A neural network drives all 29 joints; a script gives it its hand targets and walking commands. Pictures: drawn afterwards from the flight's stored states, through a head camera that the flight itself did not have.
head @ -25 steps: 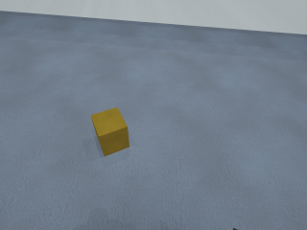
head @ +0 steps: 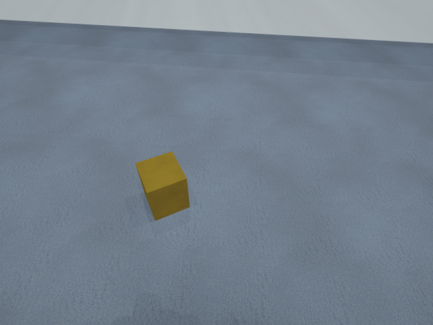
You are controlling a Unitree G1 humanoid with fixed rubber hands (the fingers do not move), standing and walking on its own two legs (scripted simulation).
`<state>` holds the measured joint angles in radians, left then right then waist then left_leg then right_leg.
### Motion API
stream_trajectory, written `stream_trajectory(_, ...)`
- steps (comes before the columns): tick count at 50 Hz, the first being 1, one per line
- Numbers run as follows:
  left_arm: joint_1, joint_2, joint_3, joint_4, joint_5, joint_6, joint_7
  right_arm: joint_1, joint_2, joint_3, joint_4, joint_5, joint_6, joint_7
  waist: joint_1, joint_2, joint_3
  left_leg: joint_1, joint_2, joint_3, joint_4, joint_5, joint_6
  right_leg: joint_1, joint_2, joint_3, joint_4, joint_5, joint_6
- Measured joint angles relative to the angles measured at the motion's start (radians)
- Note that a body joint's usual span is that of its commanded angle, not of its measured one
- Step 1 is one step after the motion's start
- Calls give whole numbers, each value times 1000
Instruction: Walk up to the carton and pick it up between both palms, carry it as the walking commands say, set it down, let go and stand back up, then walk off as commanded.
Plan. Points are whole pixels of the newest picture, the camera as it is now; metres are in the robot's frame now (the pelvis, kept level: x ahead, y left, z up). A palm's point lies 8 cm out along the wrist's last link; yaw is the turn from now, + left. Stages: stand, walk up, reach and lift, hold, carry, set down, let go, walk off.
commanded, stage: stand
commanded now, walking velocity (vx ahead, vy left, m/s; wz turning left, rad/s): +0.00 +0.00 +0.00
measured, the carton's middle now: (163, 186) +0.92 +0.26 -0.64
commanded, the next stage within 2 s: walk up in 0.70 s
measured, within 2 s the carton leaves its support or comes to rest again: neither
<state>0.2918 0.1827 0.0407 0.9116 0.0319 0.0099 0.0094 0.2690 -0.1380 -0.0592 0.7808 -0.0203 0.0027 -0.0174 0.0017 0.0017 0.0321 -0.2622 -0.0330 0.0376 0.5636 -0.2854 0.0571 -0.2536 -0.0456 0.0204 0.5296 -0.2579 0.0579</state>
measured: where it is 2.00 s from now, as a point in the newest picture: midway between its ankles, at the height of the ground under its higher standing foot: (202, 319)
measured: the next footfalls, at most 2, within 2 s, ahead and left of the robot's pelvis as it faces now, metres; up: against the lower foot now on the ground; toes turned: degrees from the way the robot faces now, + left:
left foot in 1.18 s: +0.05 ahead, +0.14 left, +0.00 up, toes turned +15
right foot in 1.74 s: +0.36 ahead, -0.07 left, +0.00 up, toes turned +7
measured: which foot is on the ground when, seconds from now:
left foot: down 0.00-0.92, up 0.94-1.00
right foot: down 0.00-1.00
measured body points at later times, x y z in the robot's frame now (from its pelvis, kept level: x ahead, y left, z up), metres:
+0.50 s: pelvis +0.02 -0.01 +0.01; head +0.03 -0.01 +0.46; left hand +0.05 +0.23 -0.15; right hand +0.02 -0.24 -0.15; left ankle +0.01 +0.08 -0.73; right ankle +0.02 -0.16 -0.73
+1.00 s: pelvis -0.01 -0.01 +0.01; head -0.02 -0.01 +0.46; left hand -0.03 +0.22 -0.15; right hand +0.03 -0.25 -0.14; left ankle -0.02 +0.09 -0.67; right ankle +0.02 -0.16 -0.73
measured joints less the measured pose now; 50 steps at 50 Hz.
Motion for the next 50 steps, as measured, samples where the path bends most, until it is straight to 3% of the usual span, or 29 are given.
stream_trajectory(27,-60,-9,-5,167,-15,-9,34,44,3,-6,256,1,-24,-23,-12,5,34,119,9,1,-107,24,-17,107,6,-5,-85,13,-15)
stream_trajectory(32,-48,-24,-22,200,-20,2,41,39,4,-5,271,2,-14,-27,-23,1,28,133,13,2,-114,32,-21,120,9,-6,-93,22,-18)
stream_trajectory(44,-27,-37,-26,241,-12,9,36,40,13,4,294,8,-6,-24,-6,-11,16,109,18,0,-140,76,-30,92,14,-10,-108,60,-26)
stream_trajectory(45,-17,-41,-23,244,-14,7,34,37,10,3,295,7,-5,-21,-10,-10,7,99,21,3,-127,46,-33,82,13,-10,-97,35,-31)
stream_trajectory(46,-4,-44,-16,232,-11,8,35,45,3,0,283,6,4,-11,-12,-4,-7,70,21,-4,-74,-70,-38,72,12,-18,-82,-12,-33)
stream_trajectory(47,3,-41,-4,215,-11,5,38,54,-2,-1,263,3,15,3,-4,-5,-18,13,19,0,45,-135,-46,62,3,-27,-80,-27,-32)
stream_trajectory(50,19,-10,25,190,-10,-13,44,35,-19,-9,208,-20,17,35,18,-25,-40,-179,39,20,421,-71,-75,46,-32,-57,-108,39,-15)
